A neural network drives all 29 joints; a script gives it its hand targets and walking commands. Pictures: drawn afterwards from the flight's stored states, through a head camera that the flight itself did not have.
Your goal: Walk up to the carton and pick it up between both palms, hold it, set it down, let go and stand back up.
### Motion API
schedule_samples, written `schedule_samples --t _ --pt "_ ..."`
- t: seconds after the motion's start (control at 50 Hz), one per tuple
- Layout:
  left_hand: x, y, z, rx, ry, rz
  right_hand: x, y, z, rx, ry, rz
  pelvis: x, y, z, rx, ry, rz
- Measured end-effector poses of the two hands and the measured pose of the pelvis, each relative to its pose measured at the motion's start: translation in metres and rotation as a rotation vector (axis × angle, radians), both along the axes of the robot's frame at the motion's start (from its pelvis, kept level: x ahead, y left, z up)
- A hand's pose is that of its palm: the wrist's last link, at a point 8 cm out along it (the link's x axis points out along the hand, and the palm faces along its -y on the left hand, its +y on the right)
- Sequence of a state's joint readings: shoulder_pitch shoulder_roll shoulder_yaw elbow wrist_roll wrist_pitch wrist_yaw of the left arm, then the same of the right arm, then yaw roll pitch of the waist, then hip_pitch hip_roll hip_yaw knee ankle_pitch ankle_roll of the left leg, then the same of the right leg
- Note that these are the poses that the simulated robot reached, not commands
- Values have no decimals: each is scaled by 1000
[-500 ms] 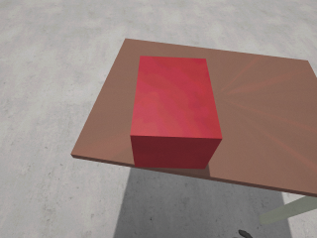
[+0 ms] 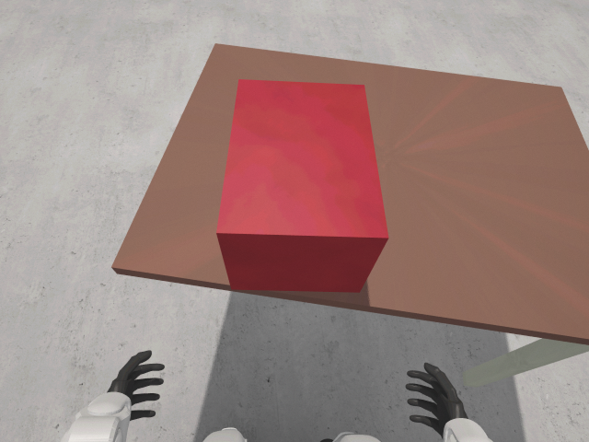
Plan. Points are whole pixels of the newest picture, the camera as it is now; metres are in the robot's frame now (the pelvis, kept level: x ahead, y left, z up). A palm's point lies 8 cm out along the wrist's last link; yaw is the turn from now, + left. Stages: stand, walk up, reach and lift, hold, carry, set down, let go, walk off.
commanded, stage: reach and lift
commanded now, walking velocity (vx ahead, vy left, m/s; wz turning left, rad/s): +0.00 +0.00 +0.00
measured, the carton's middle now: (298, 185) +0.52 +0.00 -0.04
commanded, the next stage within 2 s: none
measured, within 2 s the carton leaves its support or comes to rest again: neither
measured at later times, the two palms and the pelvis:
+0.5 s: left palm (117, 418) +0.16 +0.23 -0.07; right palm (468, 437) +0.14 -0.21 -0.06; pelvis -0.01 +0.01 +0.01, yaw -1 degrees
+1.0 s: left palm (125, 384) +0.20 +0.23 -0.05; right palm (460, 394) +0.19 -0.21 -0.04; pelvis +0.02 +0.01 +0.02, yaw -2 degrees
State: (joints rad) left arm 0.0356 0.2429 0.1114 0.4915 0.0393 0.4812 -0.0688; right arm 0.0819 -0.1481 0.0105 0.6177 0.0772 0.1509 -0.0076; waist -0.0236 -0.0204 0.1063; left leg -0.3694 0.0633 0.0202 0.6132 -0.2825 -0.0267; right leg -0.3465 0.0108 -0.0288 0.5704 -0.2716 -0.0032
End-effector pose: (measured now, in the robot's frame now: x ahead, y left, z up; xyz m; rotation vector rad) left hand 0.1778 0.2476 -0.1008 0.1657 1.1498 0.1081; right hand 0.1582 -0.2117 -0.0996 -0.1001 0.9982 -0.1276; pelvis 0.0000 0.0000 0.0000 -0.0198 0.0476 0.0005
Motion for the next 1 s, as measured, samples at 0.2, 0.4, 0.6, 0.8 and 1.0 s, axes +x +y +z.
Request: schedule_samples --t 0.2,0.4,0.6,0.8,1.0 --pt "-8 -16 17 -29 -107 -9 -8 -5 26 -22 -120 -22 -5 1 8 4 -66 -10" --pt "-29 -11 22 -28 -190 22 -20 -3 39 -23 -181 -8 -8 5 11 8 -100 -11" --pt "-8 -17 34 -23 -320 -11 -12 3 49 -25 -272 25 -5 12 14 11 -125 -24" --pt "4 -24 42 -35 -422 -12 1 -1 53 -23 -340 32 6 15 16 11 -110 -31" --pt "18 -20 47 -37 -540 -24 28 4 56 0 -434 12 21 13 16 6 -80 -29"
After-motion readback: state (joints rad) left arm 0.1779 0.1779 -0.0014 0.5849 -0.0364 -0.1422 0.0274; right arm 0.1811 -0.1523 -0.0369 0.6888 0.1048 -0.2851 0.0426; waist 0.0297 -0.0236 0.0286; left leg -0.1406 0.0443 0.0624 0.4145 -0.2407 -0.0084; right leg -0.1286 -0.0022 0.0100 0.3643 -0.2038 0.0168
